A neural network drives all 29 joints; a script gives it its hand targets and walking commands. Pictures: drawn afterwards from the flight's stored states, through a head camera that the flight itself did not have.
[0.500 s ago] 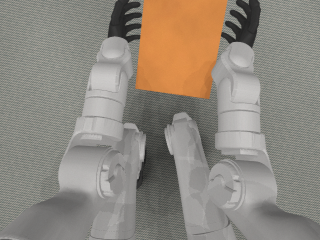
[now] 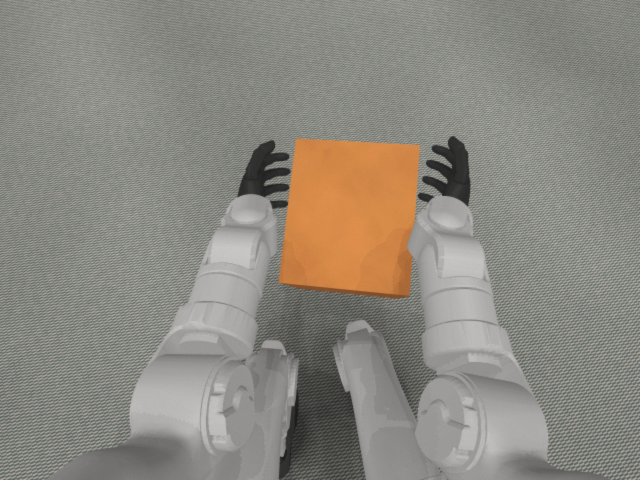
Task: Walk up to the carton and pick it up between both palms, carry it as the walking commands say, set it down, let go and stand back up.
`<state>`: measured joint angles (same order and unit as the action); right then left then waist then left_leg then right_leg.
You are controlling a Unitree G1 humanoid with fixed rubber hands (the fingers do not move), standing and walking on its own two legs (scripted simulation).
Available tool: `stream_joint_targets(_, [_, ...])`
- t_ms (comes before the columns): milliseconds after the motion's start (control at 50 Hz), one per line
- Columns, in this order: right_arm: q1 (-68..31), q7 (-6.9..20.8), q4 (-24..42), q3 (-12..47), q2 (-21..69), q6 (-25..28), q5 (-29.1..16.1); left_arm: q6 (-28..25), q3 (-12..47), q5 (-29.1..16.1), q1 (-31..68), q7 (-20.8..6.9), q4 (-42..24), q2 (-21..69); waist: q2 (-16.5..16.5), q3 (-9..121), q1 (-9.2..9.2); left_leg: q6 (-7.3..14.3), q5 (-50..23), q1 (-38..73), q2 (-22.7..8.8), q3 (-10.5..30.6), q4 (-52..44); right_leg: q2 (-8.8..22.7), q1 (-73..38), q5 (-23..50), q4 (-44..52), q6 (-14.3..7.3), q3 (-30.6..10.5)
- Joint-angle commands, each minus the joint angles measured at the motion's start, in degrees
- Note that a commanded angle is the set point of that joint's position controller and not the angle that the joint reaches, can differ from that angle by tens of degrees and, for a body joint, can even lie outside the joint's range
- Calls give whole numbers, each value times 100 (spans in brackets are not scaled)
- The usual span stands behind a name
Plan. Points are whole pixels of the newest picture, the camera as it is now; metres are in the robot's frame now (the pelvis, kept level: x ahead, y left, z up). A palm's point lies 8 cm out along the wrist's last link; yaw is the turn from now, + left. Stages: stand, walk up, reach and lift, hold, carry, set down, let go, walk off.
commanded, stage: reach and lift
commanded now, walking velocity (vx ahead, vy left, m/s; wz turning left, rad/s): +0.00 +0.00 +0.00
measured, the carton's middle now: (352, 226) +0.44 -0.08 -0.13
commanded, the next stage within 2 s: none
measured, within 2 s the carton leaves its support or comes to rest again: neither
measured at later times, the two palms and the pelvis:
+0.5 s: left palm (236, 165) +0.46 +0.05 +0.06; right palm (476, 173) +0.42 -0.18 +0.07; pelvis +0.08 -0.01 +0.11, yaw -1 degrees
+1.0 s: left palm (210, 149) +0.43 +0.06 +0.13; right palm (523, 134) +0.40 -0.19 +0.15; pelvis +0.09 -0.01 +0.17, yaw -1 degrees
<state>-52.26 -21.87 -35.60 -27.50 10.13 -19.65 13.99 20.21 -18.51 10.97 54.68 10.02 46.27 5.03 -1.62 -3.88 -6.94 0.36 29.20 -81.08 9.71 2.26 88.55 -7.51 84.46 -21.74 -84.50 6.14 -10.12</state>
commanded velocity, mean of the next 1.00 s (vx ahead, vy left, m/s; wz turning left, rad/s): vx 0.00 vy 0.00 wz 0.00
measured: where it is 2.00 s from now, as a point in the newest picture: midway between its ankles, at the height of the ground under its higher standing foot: (329, 426)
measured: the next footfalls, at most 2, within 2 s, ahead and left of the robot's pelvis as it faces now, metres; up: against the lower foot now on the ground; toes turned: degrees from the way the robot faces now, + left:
none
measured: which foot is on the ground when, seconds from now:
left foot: down 0.00-1.00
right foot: down 0.00-1.00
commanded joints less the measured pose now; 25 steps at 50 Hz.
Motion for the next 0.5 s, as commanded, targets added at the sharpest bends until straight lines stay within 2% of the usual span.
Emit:
stream_joint_targets(0, [-3100, 2955, -1359, 3086, 6015, -22, -634, -530, 2728, -714, 4150, -1577, -142, 6225, -6, 5693, -39, 37, -105, 2415, -37, 175, -2052, -129, -2930, 104, 1294, -345, 915])
stream_joint_targets(80, [-2551, 2950, -1713, 2321, 5655, 108, -238, -599, 1941, -199, 3267, -1528, 386, 5916, -171, 4512, 25, 60, 123, 2507, -62, 288, -2583, -85, -2834, -70, 1761, -385, 891])
stream_joint_targets(160, [-1983, 2885, -1824, 2122, 5427, 304, -84, -772, 1809, -53, 2723, -1460, 535, 5789, -272, 4233, -118, 4, -474, 2943, -93, 305, -2865, -82, -3138, 503, 2151, -435, 862])
stream_joint_targets(240, [-1625, 2806, -1492, 2569, 5613, 518, -235, -1018, 2173, -213, 2433, -1409, 322, 5824, -110, 4394, -70, 18, -1294, 3324, -66, 314, -3064, -63, -3943, 1382, 2451, -397, 780])
stream_joint_targets(300, [-1419, 2780, -1163, 3081, 5790, 608, -409, -1162, 2521, -359, 2263, -1459, 138, 5852, 36, 4562, -5, 75, -1566, 3449, -59, 340, -3212, -29, -4599, 1789, 2642, -344, 664])
stream_joint_targets(380, [-1016, 2777, -968, 3458, 5834, 671, -437, -1256, 2767, -359, 1873, -1523, 32, 5890, 57, 4630, 39, 116, -1841, 3641, -84, 381, -3436, -1, -5010, 2089, 2864, -335, 545])
stream_joint_targets(480, [-513, 2787, -767, 3797, 5840, 801, -478, -1397, 3210, -482, 1473, -1519, -350, 6066, 63, 5034, 34, 46, -2796, 4135, -167, 461, -3621, 4, -5371, 2845, 3047, -386, 480])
